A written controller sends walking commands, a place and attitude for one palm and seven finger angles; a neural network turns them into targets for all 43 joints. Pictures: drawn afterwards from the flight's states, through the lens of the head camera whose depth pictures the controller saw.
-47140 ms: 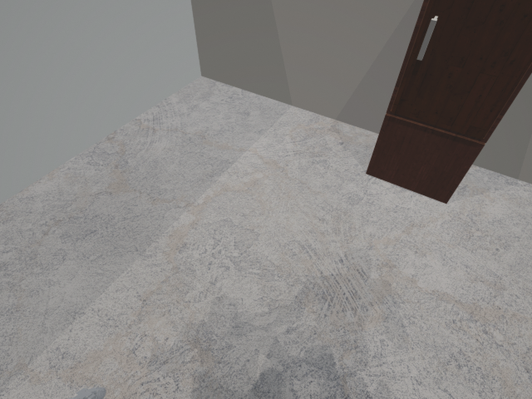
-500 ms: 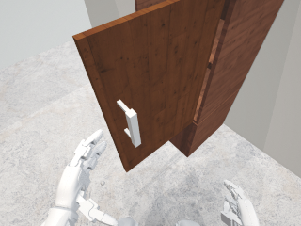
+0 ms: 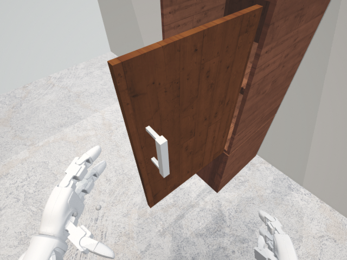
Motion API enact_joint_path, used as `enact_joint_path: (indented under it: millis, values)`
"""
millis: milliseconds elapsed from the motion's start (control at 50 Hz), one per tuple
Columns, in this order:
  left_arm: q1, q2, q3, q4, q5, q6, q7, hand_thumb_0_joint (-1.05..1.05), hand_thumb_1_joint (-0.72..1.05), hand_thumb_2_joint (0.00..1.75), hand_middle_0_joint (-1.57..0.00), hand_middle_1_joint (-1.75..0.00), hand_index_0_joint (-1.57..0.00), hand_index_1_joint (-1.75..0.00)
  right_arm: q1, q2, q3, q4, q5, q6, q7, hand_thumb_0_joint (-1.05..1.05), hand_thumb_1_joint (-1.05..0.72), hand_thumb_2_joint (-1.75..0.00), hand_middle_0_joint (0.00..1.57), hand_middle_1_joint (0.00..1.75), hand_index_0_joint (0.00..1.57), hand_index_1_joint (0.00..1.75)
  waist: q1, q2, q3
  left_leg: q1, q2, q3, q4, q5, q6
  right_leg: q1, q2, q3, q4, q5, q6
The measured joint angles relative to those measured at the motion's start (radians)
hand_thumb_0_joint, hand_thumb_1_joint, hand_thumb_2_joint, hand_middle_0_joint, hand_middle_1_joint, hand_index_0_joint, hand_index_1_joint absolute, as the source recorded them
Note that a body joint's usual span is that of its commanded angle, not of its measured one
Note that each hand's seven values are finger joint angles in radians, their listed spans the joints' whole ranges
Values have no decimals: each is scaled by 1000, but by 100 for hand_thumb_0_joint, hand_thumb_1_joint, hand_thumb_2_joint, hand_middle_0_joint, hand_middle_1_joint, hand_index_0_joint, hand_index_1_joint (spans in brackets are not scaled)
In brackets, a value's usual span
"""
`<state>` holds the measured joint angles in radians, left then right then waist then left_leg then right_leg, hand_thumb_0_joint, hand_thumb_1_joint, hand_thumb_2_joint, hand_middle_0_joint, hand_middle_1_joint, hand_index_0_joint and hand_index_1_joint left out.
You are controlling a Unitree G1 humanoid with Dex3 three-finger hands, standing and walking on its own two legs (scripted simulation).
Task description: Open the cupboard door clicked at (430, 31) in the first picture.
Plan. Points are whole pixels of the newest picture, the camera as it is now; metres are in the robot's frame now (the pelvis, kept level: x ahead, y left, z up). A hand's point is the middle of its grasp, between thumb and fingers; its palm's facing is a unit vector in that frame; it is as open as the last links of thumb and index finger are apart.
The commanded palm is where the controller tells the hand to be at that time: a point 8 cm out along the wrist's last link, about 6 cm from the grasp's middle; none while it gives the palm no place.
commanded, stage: draw the hand back to the body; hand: left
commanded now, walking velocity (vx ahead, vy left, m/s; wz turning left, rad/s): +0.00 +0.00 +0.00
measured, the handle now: (157, 152) +0.36 +0.07 +0.05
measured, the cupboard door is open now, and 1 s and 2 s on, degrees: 87 87 87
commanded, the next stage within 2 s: step back with the hand held close in 1.18 s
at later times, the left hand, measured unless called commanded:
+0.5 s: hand (39, 180) +0.22 +0.24 +0.16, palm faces +0.30 -0.88 -0.38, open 12.7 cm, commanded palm +0.17 +0.29 +0.18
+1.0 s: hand (7, 161) +0.23 +0.27 +0.21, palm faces +0.44 -0.81 -0.40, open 7.7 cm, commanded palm +0.18 +0.31 +0.22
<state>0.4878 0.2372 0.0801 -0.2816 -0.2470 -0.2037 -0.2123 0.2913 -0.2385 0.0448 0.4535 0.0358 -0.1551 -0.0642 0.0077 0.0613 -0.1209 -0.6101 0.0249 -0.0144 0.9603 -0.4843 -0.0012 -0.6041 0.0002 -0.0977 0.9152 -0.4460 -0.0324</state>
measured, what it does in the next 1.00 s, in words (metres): rises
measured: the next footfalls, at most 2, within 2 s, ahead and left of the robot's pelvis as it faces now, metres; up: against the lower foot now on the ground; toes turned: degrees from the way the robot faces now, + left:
none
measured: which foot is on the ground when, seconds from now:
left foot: down 0.00-1.00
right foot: down 0.00-1.00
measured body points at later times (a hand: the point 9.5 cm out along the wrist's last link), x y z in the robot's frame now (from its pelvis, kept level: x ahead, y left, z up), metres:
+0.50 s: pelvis +0.03 +0.03 +0.05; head +0.02 +0.01 +0.50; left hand +0.20 +0.29 +0.18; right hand +0.21 -0.19 -0.03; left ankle +0.00 +0.12 -0.69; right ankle +0.01 -0.10 -0.69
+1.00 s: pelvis +0.03 +0.01 +0.06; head +0.01 -0.01 +0.51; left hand +0.20 +0.31 +0.23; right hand +0.21 -0.21 -0.03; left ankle +0.00 +0.12 -0.69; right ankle +0.01 -0.10 -0.69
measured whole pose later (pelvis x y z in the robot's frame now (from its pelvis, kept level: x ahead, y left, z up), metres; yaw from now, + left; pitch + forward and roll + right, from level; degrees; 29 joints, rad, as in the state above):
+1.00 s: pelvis +0.03 +0.01 +0.06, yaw -2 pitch -4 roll -1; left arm 0.44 0.33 0.33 -0.36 -0.05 -0.08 0.11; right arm 0.19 -0.23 0.02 0.64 -0.01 -0.11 -0.07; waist 0.07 0.07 0.02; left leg -0.06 0.01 0.04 0.40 -0.27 0.02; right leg -0.07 0.01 -0.04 0.37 -0.23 -0.01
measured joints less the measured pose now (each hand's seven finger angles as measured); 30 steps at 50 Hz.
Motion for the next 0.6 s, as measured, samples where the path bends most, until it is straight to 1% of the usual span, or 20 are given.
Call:
enact_joint_path:
  millis: [120,140,160,180,220,260,320,380,440,600]
  values:
    - [7,19,42,-31,-27,36,-30,-1,-47,31,-16,-31,-16,-30,-11,-3,1,15,6,-25,-6,2,-90,-90,20,30,20,30,9,0,8,58,-5,2,-40,8,9,63,-3,2,-49,14,10]
    - [8,30,39,-46,7,50,-1,-1,-46,32,-16,-31,-16,-30,-11,0,1,19,1,-26,-11,2,-90,-90,20,30,20,30,17,-3,9,72,-6,6,-51,10,11,75,-3,6,-59,16,12]
    - [13,42,34,-65,46,67,44,-1,-44,32,-16,-31,-16,-30,-14,4,1,24,-5,-23,-18,2,-90,-90,20,30,20,30,24,-7,12,90,-6,11,-68,15,12,90,-3,11,-73,21,13]
    - [22,49,30,-84,79,84,91,-1,-42,33,-16,-31,-16,-30,-18,8,2,30,-10,-18,-23,2,-90,-90,20,30,20,30,27,-9,15,110,-6,15,-87,21,13,109,-3,15,-92,29,16]
    - [43,51,23,-110,131,112,173,-1,-37,35,-16,-31,-16,-30,-25,15,5,40,-17,-6,-29,2,-90,-90,20,30,20,30,29,-10,24,152,-8,20,-130,36,16,150,-2,20,-136,46,20]
    - [58,49,19,-123,166,134,230,-1,-32,38,-17,-31,-17,-30,-30,20,8,49,-22,4,-34,2,-90,-90,20,30,20,30,31,-9,36,192,-10,24,-172,52,20,190,-3,24,-179,63,23]
    - [62,52,21,-118,196,153,283,-1,-23,41,-17,-31,-17,-30,-37,22,14,68,-28,11,-39,2,-90,-90,20,30,20,30,36,-5,57,252,-15,29,-233,76,25,249,-6,28,-241,88,28]
    - [58,60,37,-111,210,163,311,-1,-13,46,-17,-31,-17,-30,-42,24,19,91,-33,13,-40,2,-90,-90,20,30,20,30,42,-4,74,308,-22,35,-292,98,29,303,-10,34,-296,109,34]
    - [48,68,60,-111,216,166,325,-1,-3,50,-18,-31,-18,-30,-48,24,22,113,-37,10,-37,2,-90,-90,20,30,20,30,47,-3,88,361,-28,39,-346,119,32,354,-14,38,-347,129,38]
    - [20,85,133,-119,214,150,329,0,25,62,-19,-31,-19,-30,-73,25,14,153,-44,14,-15,2,-90,-90,20,30,20,30,54,-1,110,469,-34,50,-465,165,34,454,-16,50,-455,173,42]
